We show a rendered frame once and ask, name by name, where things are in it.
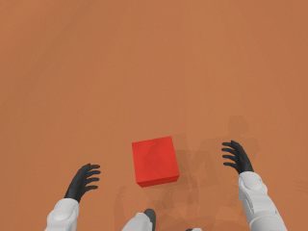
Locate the left robot thigh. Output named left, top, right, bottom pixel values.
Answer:
left=121, top=217, right=153, bottom=231

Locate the robot right hand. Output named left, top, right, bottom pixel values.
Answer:
left=221, top=141, right=254, bottom=175

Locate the carton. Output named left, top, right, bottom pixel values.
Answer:
left=132, top=136, right=180, bottom=188

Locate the robot left hand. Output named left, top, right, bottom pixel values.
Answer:
left=64, top=164, right=101, bottom=204

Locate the robot left forearm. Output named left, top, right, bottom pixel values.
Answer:
left=44, top=198, right=80, bottom=231

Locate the robot right forearm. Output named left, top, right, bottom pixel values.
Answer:
left=238, top=171, right=288, bottom=231

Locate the robot left shin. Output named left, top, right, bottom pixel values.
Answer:
left=135, top=213, right=151, bottom=222

